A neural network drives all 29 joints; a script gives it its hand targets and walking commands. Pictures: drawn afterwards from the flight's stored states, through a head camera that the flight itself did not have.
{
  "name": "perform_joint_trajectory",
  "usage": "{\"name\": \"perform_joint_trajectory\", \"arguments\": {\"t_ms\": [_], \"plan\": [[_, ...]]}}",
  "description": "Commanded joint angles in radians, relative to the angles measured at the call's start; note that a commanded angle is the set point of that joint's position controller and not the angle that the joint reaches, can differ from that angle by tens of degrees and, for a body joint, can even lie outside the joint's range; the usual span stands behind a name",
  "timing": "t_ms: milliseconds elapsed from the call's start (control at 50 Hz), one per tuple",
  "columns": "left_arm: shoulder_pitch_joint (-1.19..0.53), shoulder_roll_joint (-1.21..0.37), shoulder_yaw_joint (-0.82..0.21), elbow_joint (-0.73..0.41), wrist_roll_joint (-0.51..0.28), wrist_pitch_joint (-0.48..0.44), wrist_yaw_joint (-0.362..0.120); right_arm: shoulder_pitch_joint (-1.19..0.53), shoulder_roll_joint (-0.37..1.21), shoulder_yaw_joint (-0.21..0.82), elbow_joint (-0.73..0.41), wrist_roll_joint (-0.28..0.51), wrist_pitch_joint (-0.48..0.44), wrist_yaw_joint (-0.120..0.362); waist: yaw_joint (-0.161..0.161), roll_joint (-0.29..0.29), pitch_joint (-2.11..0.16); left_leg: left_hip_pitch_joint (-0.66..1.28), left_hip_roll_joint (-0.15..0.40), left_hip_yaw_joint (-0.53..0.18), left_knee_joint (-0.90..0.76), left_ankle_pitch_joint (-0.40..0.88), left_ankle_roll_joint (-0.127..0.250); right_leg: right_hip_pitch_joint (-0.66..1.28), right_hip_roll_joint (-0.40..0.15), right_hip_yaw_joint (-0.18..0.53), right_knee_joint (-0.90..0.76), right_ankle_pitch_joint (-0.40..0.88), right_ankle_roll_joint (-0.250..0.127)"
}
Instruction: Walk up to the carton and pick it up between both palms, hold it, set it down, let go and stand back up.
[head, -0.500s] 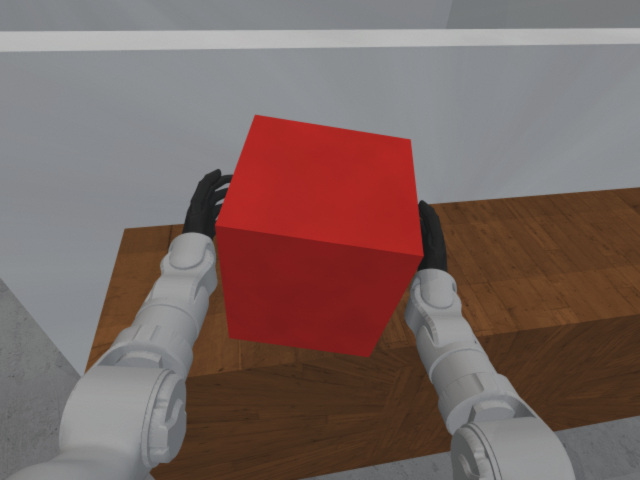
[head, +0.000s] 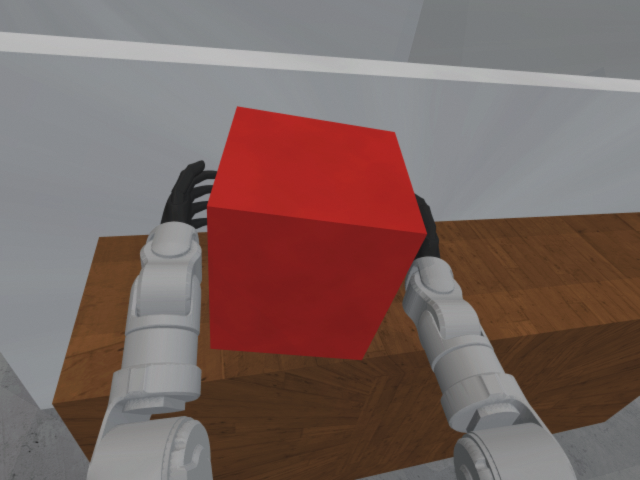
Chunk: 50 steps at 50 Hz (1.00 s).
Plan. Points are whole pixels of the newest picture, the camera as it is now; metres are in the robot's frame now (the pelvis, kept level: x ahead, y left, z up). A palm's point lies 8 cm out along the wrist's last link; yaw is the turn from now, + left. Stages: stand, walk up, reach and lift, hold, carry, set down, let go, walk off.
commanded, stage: reach and lift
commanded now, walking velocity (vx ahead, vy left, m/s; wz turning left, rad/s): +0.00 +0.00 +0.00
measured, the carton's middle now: (302, 240) +0.40 +0.00 +0.14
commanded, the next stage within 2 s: hold in 1.22 s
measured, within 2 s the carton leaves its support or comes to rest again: neither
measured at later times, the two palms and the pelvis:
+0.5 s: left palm (180, 214) +0.37 +0.15 +0.20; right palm (432, 233) +0.37 -0.15 +0.19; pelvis -0.01 -0.02 +0.00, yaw +1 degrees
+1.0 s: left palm (179, 205) +0.37 +0.15 +0.21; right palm (434, 226) +0.37 -0.15 +0.20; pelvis +0.00 -0.01 +0.00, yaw +1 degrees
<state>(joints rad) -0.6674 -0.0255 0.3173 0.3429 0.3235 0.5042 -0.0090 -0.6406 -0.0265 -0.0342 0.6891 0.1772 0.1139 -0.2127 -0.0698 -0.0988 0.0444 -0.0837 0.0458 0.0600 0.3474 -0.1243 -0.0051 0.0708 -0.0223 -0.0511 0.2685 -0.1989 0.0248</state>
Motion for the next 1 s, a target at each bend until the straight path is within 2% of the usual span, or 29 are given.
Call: {"name": "perform_joint_trajectory", "arguments": {"t_ms": [0, 100, 200, 320, 460, 560, 740, 980], "plan": [[-0.645, -0.61, -0.559, -0.145, -0.155, 0.003, -0.114, -0.958, 0.485, 0.309, -0.435, 0.02, -0.065, 0.126, -0.024, 0.181, -0.5, 0.417, -0.037, -0.036, 0.031, 0.308, -0.041, -0.232, 0.087, -0.058, -0.051, 0.138, -0.008], [-0.651, -0.604, -0.559, -0.157, -0.174, 0.043, -0.093, -0.99, 0.502, 0.313, -0.449, 0.016, -0.021, 0.134, -0.009, 0.145, -0.528, 0.381, -0.035, -0.039, 0.013, 0.203, -0.012, -0.244, 0.083, -0.048, -0.05, 0.087, -0.005], [-0.647, -0.583, -0.524, -0.15, -0.17, 0.08, -0.09, -0.996, 0.519, 0.319, -0.417, 0.027, 0.027, 0.132, 0.006, 0.116, -0.515, 0.339, -0.044, -0.034, -0.001, 0.159, 0.012, -0.226, 0.078, -0.032, -0.051, 0.073, 0.005], [-0.675, -0.552, -0.462, -0.11, -0.152, 0.101, -0.124, -1.008, 0.55, 0.302, -0.386, 0.029, 0.066, 0.117, 0.002, 0.079, -0.465, 0.27, -0.067, -0.018, -0.024, 0.107, 0.038, -0.175, 0.063, -0.017, -0.055, 0.097, 0.029], [-0.709, -0.544, -0.464, -0.131, -0.157, 0.094, -0.147, -0.998, 0.575, 0.326, -0.383, 0.063, 0.093, 0.093, -0.016, 0.097, -0.475, 0.275, -0.085, -0.022, -0.006, 0.165, 0.023, -0.127, 0.06, -0.016, -0.035, 0.223, 0.052], [-0.713, -0.545, -0.481, -0.164, -0.165, 0.101, -0.153, -0.98, 0.572, 0.346, -0.402, 0.091, 0.112, 0.081, -0.029, 0.112, -0.466, 0.29, -0.086, -0.029, 0.003, 0.206, 0.006, -0.126, 0.065, -0.022, -0.031, 0.252, 0.055], [-0.716, -0.555, -0.527, -0.235, -0.189, 0.121, -0.141, -0.977, 0.558, 0.378, -0.459, 0.132, 0.139, 0.073, -0.036, 0.136, -0.482, 0.331, -0.076, -0.041, 0.022, 0.263, -0.02, -0.152, 0.081, -0.031, -0.03, 0.241, 0.043], [-0.72, -0.549, -0.532, -0.261, -0.195, 0.151, -0.129, -0.993, 0.546, 0.39, -0.477, 0.153, 0.165, 0.074, -0.027, 0.133, -0.491, 0.338, -0.072, -0.04, 0.025, 0.262, -0.022, -0.159, 0.088, -0.029, -0.034, 0.217, 0.036]]}}
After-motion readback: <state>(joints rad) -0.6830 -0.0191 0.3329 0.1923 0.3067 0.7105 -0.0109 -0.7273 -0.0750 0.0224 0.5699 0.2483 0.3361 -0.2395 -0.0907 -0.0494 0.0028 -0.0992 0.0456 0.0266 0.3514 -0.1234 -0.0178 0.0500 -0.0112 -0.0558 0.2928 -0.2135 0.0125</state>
